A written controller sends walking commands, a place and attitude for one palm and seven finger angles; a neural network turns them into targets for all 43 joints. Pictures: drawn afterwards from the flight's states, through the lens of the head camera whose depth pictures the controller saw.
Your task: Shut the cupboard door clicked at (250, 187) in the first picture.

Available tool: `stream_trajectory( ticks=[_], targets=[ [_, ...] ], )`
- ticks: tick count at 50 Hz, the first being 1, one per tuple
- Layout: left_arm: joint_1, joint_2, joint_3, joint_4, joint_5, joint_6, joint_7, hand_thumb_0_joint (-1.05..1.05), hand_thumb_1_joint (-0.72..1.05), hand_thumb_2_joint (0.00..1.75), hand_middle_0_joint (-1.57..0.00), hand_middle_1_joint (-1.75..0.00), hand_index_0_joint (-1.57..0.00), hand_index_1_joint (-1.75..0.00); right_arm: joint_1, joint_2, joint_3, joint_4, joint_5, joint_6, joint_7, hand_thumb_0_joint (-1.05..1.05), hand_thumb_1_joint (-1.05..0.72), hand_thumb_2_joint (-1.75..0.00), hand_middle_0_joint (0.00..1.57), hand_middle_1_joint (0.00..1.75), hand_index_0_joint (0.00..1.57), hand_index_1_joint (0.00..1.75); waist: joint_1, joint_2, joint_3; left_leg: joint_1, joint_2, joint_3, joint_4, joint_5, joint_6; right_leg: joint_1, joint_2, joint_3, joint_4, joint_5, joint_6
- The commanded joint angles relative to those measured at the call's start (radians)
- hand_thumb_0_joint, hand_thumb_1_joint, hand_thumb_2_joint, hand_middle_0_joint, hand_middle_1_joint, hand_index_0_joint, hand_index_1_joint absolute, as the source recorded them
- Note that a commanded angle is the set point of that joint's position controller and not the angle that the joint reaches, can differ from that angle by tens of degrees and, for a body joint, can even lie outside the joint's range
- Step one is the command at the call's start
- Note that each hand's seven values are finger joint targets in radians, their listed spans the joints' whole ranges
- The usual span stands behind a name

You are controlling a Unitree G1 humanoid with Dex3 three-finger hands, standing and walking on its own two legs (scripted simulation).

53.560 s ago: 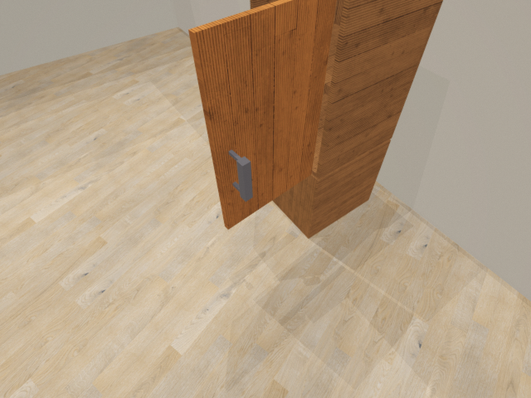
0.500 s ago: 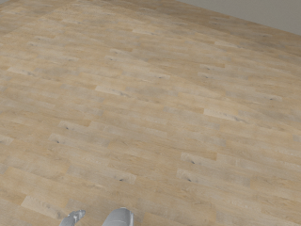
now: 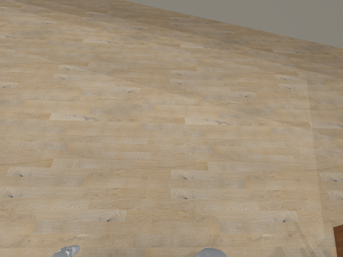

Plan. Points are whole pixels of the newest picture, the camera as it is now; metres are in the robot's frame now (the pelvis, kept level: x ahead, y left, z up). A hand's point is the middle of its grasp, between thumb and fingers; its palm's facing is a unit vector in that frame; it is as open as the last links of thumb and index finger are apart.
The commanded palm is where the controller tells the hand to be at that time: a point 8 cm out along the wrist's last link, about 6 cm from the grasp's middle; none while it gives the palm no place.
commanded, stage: turn to face it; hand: left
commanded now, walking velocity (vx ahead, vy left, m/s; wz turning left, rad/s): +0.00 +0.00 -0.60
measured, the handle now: out of the picture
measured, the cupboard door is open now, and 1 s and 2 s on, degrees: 32 32 32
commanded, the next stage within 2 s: none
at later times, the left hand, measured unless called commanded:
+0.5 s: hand (120, 255) +0.14 +0.13 -0.17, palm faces -0.24 -0.95 -0.21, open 7.4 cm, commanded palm none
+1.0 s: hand (147, 212) +0.25 +0.08 -0.17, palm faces -0.57 -0.78 -0.26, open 7.4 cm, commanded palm none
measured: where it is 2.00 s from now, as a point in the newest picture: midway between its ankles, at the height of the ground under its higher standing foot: outside the picture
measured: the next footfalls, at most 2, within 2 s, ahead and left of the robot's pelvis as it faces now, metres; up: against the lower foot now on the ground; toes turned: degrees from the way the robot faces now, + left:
right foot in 0.12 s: +0.02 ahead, -0.15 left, +0.00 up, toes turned -10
left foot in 0.58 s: +0.11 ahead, +0.08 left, +0.00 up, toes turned -18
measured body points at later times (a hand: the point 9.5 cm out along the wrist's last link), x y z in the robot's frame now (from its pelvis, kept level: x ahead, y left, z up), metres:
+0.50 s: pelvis +0.01 -0.03 +0.00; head +0.06 -0.04 +0.44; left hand +0.15 +0.18 -0.15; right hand +0.04 -0.31 -0.13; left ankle +0.05 +0.10 -0.70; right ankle -0.02 -0.14 -0.74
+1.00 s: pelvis +0.02 -0.03 -0.01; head +0.07 -0.06 +0.43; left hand +0.28 +0.12 -0.15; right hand -0.10 -0.27 -0.16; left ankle +0.07 +0.09 -0.74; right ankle -0.06 -0.12 -0.74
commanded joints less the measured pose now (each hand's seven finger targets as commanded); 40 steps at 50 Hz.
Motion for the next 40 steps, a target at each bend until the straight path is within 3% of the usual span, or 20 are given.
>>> stream_trajectory(
  ticks=[1,3,4,5,6,7,8,9,11,13,18,23,26,27,28,29,30,32,35,40],
  targets=[
    [-0.070,0.017,-0.009,-0.108,0.002,-0.037,-0.007,0.00,0.90,0.90,-0.20,-0.30,-0.20,-0.30,0.044,-0.238,-0.080,-0.030,-0.006,-0.007,-0.007,0.00,-0.90,-0.90,0.20,0.30,0.20,0.30,-0.042,0.231,-0.133,0.129,0.239,-0.132,-0.101,0.430,0.118,0.027,0.024,-0.061,-0.169,-0.006,-0.023],
    [-0.022,0.027,-0.008,-0.100,0.001,-0.043,-0.004,0.00,0.90,0.90,-0.20,-0.30,-0.20,-0.30,0.016,-0.244,-0.085,-0.031,-0.003,-0.003,-0.003,0.00,-0.90,-0.90,0.20,0.30,0.20,0.30,-0.009,0.223,-0.149,0.099,0.235,-0.094,-0.035,0.377,0.084,0.122,0.035,-0.073,-0.321,0.090,-0.040],
    [0.037,0.048,-0.003,-0.082,0.002,-0.049,-0.001,0.00,0.90,0.90,-0.20,-0.30,-0.20,-0.30,-0.004,-0.246,-0.087,-0.037,0.002,-0.001,-0.001,0.00,-0.90,-0.90,0.20,0.30,0.20,0.30,0.027,0.182,-0.164,0.032,0.212,-0.062,0.054,0.306,0.041,0.244,0.037,-0.073,-0.459,0.217,-0.054],
    [0.114,0.119,0.010,-0.058,0.008,-0.061,0.007,0.00,0.90,0.90,-0.20,-0.30,-0.20,-0.30,-0.007,-0.211,-0.083,-0.047,0.011,0.001,0.006,0.00,-0.90,-0.90,0.20,0.30,0.20,0.30,0.064,0.007,-0.196,-0.098,0.143,-0.016,0.230,0.152,-0.017,0.410,-0.059,0.053,-0.571,0.359,-0.094],
    [0.164,0.225,0.030,-0.043,0.012,-0.074,0.023,0.00,0.90,0.90,-0.20,-0.30,-0.20,-0.30,-0.054,-0.128,-0.059,-0.101,0.013,0.002,0.010,0.00,-0.90,-0.90,0.20,0.30,0.20,0.30,0.094,-0.322,-0.175,-0.388,-0.026,0.003,0.474,-0.358,-0.074,0.516,-0.306,0.397,-0.608,0.705,-0.206],
    [0.197,0.238,0.027,-0.038,-0.005,-0.068,0.035,0.00,0.90,0.90,-0.20,-0.30,-0.20,-0.30,-0.075,-0.151,-0.057,-0.112,0.009,0.020,-0.002,0.00,-0.90,-0.90,0.20,0.30,0.20,0.30,0.102,-0.246,-0.168,-0.402,-0.031,-0.147,0.617,-0.379,-0.077,0.425,-0.368,0.428,-0.604,0.828,-0.263],
    [0.138,0.216,0.032,-0.050,-0.001,-0.070,0.048,0.00,0.90,0.90,-0.20,-0.30,-0.20,-0.30,-0.082,-0.142,-0.057,-0.098,0.013,0.024,-0.013,0.00,-0.90,-0.90,0.20,0.30,0.20,0.30,0.070,-0.299,-0.169,-0.443,-0.032,-0.207,0.687,-0.329,-0.076,0.420,-0.315,0.436,-0.609,0.768,-0.273],
    [0.082,0.176,0.020,-0.066,-0.004,-0.069,0.051,0.00,0.90,0.90,-0.20,-0.30,-0.20,-0.30,-0.091,-0.161,-0.062,-0.089,0.012,0.024,-0.013,0.00,-0.90,-0.90,0.20,0.30,0.20,0.30,0.054,-0.264,-0.125,-0.452,-0.018,-0.235,0.712,-0.257,-0.078,0.379,-0.284,0.393,-0.614,0.680,-0.267],
    [0.005,0.126,0.003,-0.098,-0.005,-0.071,0.049,0.00,0.90,0.90,-0.20,-0.30,-0.20,-0.30,-0.058,-0.157,-0.062,-0.059,0.006,0.029,-0.001,0.00,-0.90,-0.90,0.20,0.30,0.20,0.30,0.005,-0.163,-0.130,-0.383,-0.017,-0.225,0.682,-0.126,-0.093,0.316,-0.194,0.267,-0.604,0.626,-0.228],
    [-0.005,0.125,0.002,-0.102,-0.001,-0.076,0.048,0.00,0.90,0.90,-0.20,-0.30,-0.20,-0.30,-0.027,-0.144,-0.060,-0.046,0.005,0.031,0.004,0.00,-0.90,-0.90,0.20,0.30,0.20,0.30,-0.005,-0.128,-0.160,-0.335,-0.033,-0.210,0.626,-0.088,-0.098,0.308,-0.166,0.235,-0.600,0.598,-0.220],
    [0.056,0.136,0.009,-0.082,0.002,-0.080,0.043,0.00,0.90,0.90,-0.20,-0.30,-0.20,-0.30,-0.079,-0.139,-0.060,-0.073,0.007,0.028,0.001,0.00,-0.90,-0.90,0.20,0.30,0.20,0.30,0.018,-0.087,-0.143,-0.351,-0.061,-0.222,0.522,-0.108,-0.102,0.333,-0.172,0.333,-0.609,0.558,-0.249],
    [0.063,0.150,0.020,-0.080,0.009,-0.072,0.045,0.00,0.90,0.90,-0.20,-0.30,-0.20,-0.30,-0.109,-0.130,-0.056,-0.101,0.017,0.015,-0.005,0.00,-0.90,-0.90,0.20,0.30,0.20,0.30,0.030,-0.127,-0.148,-0.254,-0.096,-0.220,0.316,-0.162,-0.086,0.302,-0.171,0.421,-0.572,0.610,-0.264],
    [0.006,0.149,0.023,-0.087,0.004,-0.063,0.043,0.00,0.90,0.90,-0.20,-0.30,-0.20,-0.30,-0.015,-0.129,-0.055,-0.081,0.023,0.005,-0.014,0.00,-0.90,-0.90,0.20,0.30,0.20,0.30,-0.024,-0.122,-0.165,-0.064,-0.121,-0.215,0.063,-0.038,-0.071,0.201,-0.127,0.429,-0.501,0.587,-0.207],
    [-0.010,0.128,0.017,-0.090,-0.001,-0.058,0.042,0.00,0.90,0.90,-0.20,-0.30,-0.20,-0.30,0.025,-0.140,-0.057,-0.067,0.023,-0.001,-0.015,0.00,-0.90,-0.90,0.20,0.30,0.20,0.30,-0.043,-0.088,-0.171,0.071,-0.105,-0.223,-0.083,0.057,-0.064,0.107,-0.074,0.397,-0.451,0.490,-0.157],
    [0.017,0.073,0.007,-0.106,-0.012,-0.052,0.036,0.00,0.90,0.90,-0.20,-0.30,-0.20,-0.30,0.043,-0.215,-0.065,-0.067,0.011,-0.014,-0.020,0.00,-0.90,-0.90,0.20,0.30,0.20,0.30,-0.041,0.111,-0.193,0.196,0.069,-0.385,-0.209,0.064,-0.009,-0.039,0.050,0.301,-0.322,0.259,-0.103],
    [0.040,0.041,-0.001,-0.123,-0.012,-0.053,0.024,0.00,0.90,0.90,-0.20,-0.30,-0.20,-0.30,0.047,-0.296,-0.078,-0.086,0.001,-0.011,-0.020,0.00,-0.90,-0.90,0.20,0.30,0.20,0.30,-0.032,0.344,-0.182,0.214,0.298,-0.580,-0.250,0.184,0.101,-0.154,0.126,0.127,-0.094,-0.148,-0.049],
    [0.033,0.077,0.005,-0.114,0.003,-0.049,0.021,0.00,0.90,0.90,-0.20,-0.30,-0.20,-0.30,0.030,-0.287,-0.073,-0.096,-0.004,-0.007,-0.020,0.00,-0.90,-0.90,0.20,0.30,0.20,0.30,-0.039,0.262,-0.160,0.108,0.349,-0.577,-0.253,0.146,0.154,-0.128,0.078,0.114,0.085,-0.168,-0.038],
    [0.038,0.088,0.020,-0.089,0.007,-0.043,0.007,0.00,0.90,0.90,-0.20,-0.30,-0.20,-0.30,-0.056,-0.232,-0.056,-0.121,-0.005,-0.012,-0.025,0.00,-0.90,-0.90,0.20,0.30,0.20,0.30,0.006,0.220,-0.116,0.040,0.263,-0.441,-0.224,0.251,0.140,-0.136,0.035,0.096,0.230,-0.073,-0.016],
    [0.031,0.054,0.011,-0.079,0.001,-0.037,-0.003,0.00,0.90,0.90,-0.20,-0.30,-0.20,-0.30,-0.033,-0.206,-0.052,-0.103,-0.004,-0.017,-0.026,0.00,-0.90,-0.90,0.20,0.30,0.20,0.30,0.004,0.175,-0.143,0.147,0.191,-0.259,-0.157,0.486,0.122,-0.151,0.020,0.056,0.224,0.001,0.004],
    [-0.034,0.030,0.001,-0.093,0.000,-0.031,-0.007,0.00,0.90,0.90,-0.20,-0.30,-0.20,-0.30,0.040,-0.213,-0.064,-0.061,-0.002,-0.013,-0.019,0.00,-0.90,-0.90,0.20,0.30,0.20,0.30,-0.032,0.190,-0.149,0.196,0.209,-0.181,-0.134,0.532,0.129,-0.121,0.001,0.005,0.085,0.008,0.006]
  ],
)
